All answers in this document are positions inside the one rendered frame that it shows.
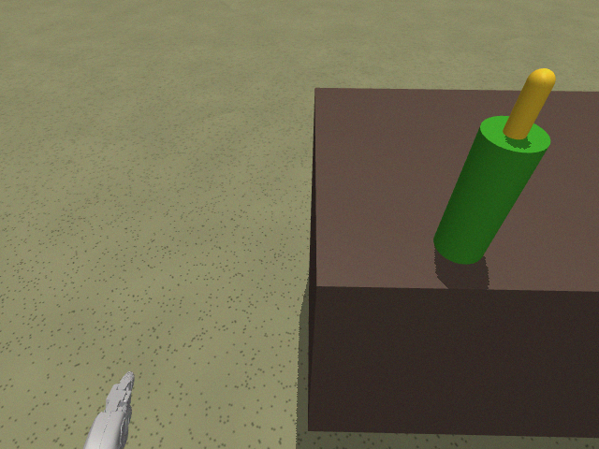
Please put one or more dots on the bottle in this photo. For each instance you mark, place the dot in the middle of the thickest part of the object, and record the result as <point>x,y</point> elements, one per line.
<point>504,155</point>

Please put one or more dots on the left robot hand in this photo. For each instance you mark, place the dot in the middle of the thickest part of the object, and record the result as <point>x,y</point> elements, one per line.
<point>110,428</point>

